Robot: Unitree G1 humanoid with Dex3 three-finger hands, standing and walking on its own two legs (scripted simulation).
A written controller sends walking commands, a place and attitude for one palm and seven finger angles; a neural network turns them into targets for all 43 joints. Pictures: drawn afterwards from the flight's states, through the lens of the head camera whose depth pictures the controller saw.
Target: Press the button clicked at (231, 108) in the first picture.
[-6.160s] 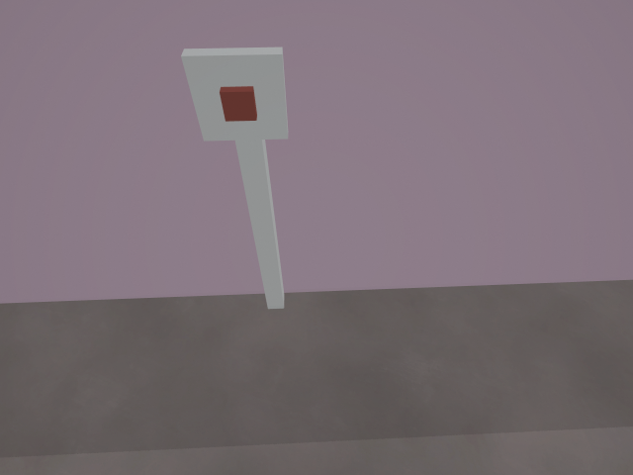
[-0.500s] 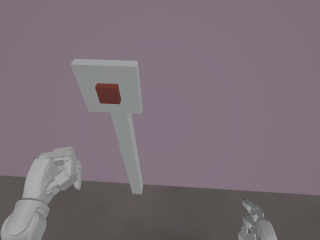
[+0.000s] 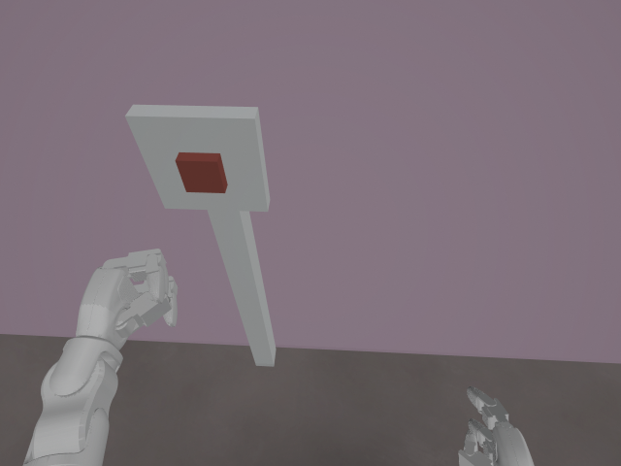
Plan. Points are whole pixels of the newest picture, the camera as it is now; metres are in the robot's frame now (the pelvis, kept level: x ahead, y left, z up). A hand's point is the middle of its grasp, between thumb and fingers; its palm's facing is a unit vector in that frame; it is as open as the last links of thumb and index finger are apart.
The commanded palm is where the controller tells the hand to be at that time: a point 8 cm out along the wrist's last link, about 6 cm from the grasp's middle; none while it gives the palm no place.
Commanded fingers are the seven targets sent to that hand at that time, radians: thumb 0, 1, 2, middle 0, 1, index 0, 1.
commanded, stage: aim a knuckle at the button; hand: left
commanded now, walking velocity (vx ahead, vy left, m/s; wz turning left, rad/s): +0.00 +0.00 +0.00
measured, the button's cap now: (203, 171) +0.50 +0.20 +0.11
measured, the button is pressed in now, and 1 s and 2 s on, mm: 0 0 0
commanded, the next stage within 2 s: press the button with the knuckle in 1.58 s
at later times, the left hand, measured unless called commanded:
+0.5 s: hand (199, 258) +0.36 +0.18 +0.08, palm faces +0.00 -1.00 -0.02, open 3.1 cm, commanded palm +0.33 +0.23 +0.08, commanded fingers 0.00 0.90 0.90 -1.30 -1.50 -1.30 -1.50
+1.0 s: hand (225, 227) +0.42 +0.16 +0.07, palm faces +0.00 -1.00 -0.01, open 3.1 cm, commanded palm +0.38 +0.22 +0.08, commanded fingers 0.00 0.90 0.90 -1.30 -1.50 -1.30 -1.50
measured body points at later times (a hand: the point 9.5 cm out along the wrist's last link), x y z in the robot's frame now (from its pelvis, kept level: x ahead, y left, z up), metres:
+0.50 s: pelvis +0.01 +0.00 +0.00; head +0.04 -0.01 +0.45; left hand +0.35 +0.23 +0.08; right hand +0.14 -0.24 -0.10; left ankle +0.00 +0.12 -0.72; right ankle +0.00 -0.11 -0.72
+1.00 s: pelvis +0.00 +0.01 -0.01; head +0.06 +0.00 +0.44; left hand +0.42 +0.21 +0.07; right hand +0.08 -0.25 -0.13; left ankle +0.00 +0.12 -0.72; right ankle +0.00 -0.11 -0.72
